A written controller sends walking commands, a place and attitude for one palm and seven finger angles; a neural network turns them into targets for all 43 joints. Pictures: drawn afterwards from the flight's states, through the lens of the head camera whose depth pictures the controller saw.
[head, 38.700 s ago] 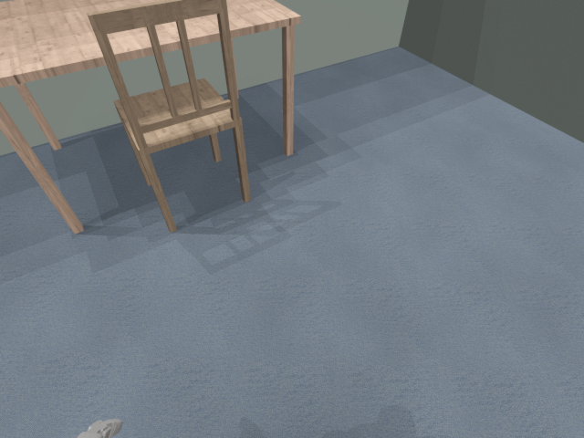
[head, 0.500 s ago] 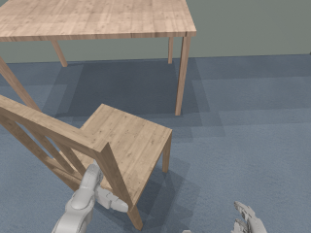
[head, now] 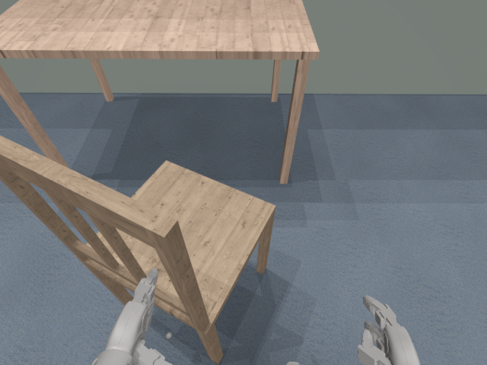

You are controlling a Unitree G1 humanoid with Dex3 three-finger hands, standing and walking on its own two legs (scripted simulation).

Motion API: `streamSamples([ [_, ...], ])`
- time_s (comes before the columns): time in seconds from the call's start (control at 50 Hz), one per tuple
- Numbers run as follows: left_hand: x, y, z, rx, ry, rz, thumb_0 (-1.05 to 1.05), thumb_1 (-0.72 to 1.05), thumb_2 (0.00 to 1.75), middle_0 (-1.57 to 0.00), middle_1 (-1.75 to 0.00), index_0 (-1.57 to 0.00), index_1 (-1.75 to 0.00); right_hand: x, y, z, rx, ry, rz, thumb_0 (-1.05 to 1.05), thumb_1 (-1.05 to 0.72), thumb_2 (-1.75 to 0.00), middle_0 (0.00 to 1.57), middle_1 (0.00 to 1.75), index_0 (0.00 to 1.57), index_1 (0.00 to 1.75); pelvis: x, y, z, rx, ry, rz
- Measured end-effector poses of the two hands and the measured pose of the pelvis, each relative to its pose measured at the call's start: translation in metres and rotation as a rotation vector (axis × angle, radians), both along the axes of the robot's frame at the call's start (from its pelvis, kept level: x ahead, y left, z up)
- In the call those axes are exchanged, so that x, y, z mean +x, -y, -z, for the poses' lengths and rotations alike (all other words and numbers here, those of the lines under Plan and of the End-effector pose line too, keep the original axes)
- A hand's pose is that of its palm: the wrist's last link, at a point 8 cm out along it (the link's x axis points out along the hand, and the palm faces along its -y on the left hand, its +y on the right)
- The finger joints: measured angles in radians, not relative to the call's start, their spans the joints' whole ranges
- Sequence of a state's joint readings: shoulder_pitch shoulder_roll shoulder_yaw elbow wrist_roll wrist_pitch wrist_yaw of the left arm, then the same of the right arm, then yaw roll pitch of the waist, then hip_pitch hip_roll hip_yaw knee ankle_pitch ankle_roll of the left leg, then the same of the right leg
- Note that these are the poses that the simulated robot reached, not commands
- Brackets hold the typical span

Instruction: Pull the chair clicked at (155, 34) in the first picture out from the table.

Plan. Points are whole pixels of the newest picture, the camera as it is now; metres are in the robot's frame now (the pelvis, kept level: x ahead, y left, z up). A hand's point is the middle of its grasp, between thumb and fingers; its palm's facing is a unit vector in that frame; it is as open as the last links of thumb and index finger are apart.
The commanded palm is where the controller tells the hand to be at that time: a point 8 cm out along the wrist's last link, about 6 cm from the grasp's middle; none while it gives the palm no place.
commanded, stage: draw the fingers out of the gap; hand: left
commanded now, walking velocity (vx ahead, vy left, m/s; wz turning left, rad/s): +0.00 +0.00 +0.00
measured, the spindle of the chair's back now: (86, 232) +0.36 +0.31 -0.02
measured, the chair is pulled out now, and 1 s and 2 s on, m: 0.53 0.53 0.53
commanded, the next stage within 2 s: draw the hand back to the body in 0.30 s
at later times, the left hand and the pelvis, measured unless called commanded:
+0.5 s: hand out of the picture +0.14 +0.13 -0.01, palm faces -0.03 -1.00 -0.03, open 17.5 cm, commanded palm +0.12 +0.19 +0.01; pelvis -0.01 +0.01 -0.01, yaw +0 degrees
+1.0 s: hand (89, 333) +0.16 +0.19 +0.09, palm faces +0.13 -0.96 -0.23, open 17.1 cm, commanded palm +0.12 +0.24 +0.11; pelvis -0.01 +0.00 +0.00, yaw +0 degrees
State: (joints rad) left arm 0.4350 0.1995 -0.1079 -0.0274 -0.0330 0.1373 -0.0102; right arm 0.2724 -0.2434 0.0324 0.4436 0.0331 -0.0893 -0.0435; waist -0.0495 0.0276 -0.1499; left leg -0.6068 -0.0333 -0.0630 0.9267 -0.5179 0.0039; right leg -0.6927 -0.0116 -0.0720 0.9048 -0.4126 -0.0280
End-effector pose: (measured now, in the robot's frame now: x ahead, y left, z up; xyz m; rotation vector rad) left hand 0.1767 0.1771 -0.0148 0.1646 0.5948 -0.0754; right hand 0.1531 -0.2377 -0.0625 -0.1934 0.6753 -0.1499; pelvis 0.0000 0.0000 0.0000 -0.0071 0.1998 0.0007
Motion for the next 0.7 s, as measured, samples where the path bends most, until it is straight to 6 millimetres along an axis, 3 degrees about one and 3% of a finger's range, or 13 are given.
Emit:
streamSamples([
  [0.2,-0.019,-0.007,-0.002,0.002,-0.005,-0.003,-0.01,-0.54,0.20,0.00,0.00,0.00,0.00,0.000,-0.008,-0.001,0.003,0.033,0.007,0.01,-0.90,-0.90,0.20,0.30,0.20,0.30,-0.003,-0.005,0.005,-0.007,-0.004,-0.002],
  [0.46,-0.056,-0.003,-0.008,-0.051,-0.010,-0.036,-0.01,-0.54,0.20,0.00,0.00,0.00,0.00,0.001,-0.017,-0.002,-0.002,0.073,0.023,0.01,-0.90,-0.90,0.20,0.30,0.20,0.30,-0.004,-0.012,0.011,-0.012,-0.013,0.000],
  [0.6,-0.043,-0.021,-0.043,-0.150,0.359,-0.145,-0.01,-0.54,0.20,-0.01,0.00,0.00,0.00,0.003,-0.021,0.012,-0.008,0.080,-0.014,0.01,-0.90,-0.90,0.20,0.30,0.20,0.30,-0.012,-0.010,0.024,-0.020,-0.036,-0.003],
  [0.7,-0.034,-0.029,-0.073,-0.124,0.628,-0.096,-0.01,-0.54,0.20,0.00,0.00,0.00,0.00,0.002,-0.025,0.030,0.030,0.063,-0.031,0.01,-0.90,-0.90,0.20,0.30,0.20,0.30,-0.018,-0.009,0.034,-0.022,-0.050,0.003],
])
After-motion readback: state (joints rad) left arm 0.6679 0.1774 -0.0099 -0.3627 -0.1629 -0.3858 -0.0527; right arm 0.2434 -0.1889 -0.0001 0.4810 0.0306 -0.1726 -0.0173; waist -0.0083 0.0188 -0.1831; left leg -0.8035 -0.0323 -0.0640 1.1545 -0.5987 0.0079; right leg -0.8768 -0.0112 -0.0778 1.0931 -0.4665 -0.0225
